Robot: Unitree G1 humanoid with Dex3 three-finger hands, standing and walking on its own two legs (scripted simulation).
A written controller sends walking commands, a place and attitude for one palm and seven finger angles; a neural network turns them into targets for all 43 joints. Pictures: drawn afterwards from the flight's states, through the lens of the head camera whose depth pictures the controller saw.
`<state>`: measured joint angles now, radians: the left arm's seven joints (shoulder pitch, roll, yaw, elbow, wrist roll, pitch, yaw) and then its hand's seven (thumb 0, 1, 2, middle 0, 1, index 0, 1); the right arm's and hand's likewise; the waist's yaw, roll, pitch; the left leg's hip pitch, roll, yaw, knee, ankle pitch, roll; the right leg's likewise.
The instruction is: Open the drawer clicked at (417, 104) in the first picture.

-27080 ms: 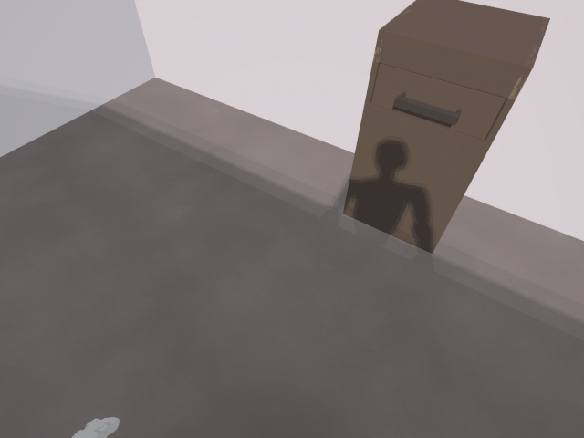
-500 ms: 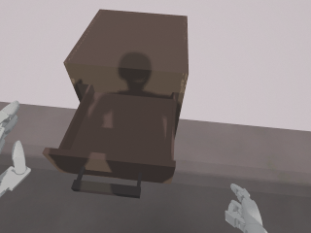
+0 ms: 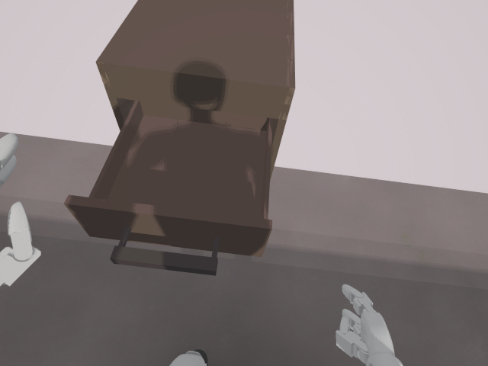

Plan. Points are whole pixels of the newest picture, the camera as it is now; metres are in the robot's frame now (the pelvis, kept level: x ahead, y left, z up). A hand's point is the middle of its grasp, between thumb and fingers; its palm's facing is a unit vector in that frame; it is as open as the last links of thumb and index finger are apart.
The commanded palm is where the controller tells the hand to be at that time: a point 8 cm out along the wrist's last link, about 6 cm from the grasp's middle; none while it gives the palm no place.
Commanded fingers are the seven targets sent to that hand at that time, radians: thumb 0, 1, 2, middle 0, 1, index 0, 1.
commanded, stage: step back with the hand held close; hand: left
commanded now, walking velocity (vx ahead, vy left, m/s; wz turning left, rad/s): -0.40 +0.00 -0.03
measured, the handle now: (168, 249) +0.33 +0.17 -0.10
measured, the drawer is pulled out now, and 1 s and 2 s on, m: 0.30 0.30 0.30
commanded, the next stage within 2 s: stop stepping back and stand still in 0.32 s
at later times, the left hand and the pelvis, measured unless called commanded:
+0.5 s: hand out of the picture +0.07 +0.18 +0.16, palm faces +0.29 -0.84 -0.46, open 7.4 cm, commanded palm +0.00 +0.23 +0.18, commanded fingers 0.00 0.90 0.90 -0.20 -0.30 -0.20 -0.30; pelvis -0.13 -0.05 +0.00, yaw +2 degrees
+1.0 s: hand out of the picture -0.03 +0.15 +0.17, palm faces +0.36 -0.79 -0.49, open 7.4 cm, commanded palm -0.09 +0.20 +0.18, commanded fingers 0.00 0.90 0.90 -0.20 -0.30 -0.20 -0.30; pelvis -0.20 -0.09 +0.00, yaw +4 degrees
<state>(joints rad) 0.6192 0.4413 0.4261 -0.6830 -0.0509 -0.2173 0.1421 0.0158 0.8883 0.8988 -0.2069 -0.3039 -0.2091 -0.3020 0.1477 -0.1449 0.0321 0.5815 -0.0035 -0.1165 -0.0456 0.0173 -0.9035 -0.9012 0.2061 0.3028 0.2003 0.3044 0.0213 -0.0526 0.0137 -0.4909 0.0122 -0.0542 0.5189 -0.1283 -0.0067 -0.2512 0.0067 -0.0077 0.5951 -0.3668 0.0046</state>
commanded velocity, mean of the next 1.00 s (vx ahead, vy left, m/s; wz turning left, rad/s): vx -0.03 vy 0.05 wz -0.01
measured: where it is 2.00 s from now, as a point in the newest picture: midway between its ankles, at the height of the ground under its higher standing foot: outside the picture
